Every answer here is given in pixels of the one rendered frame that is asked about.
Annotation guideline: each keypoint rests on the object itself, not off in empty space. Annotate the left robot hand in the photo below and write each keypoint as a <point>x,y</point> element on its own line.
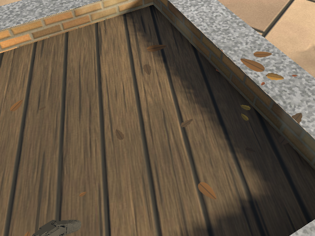
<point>59,228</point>

